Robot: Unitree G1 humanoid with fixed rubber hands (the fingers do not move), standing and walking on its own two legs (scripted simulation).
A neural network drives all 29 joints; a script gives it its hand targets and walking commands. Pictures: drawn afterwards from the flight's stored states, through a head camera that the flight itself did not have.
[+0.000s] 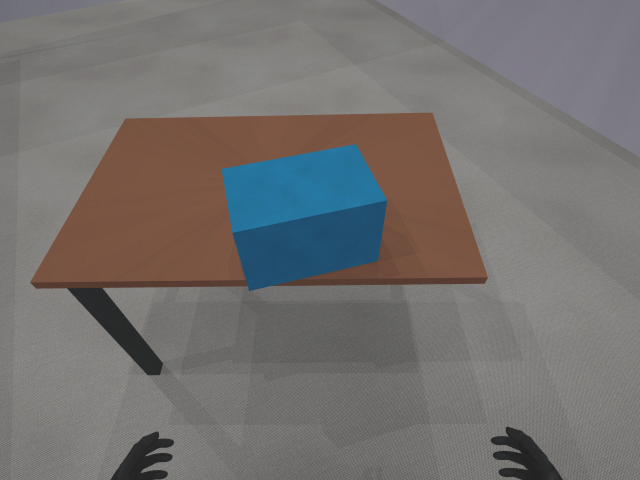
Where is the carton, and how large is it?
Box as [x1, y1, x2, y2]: [222, 144, 386, 290]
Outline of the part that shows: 355,144 222,169 232,233 249,290 377,260 386,199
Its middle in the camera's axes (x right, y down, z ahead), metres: -0.03 -0.05 +0.80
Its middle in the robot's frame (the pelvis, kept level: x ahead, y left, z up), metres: +0.62 +0.04 -0.10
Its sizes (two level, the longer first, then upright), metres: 0.277 0.175 0.177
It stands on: a table, 0.58 m high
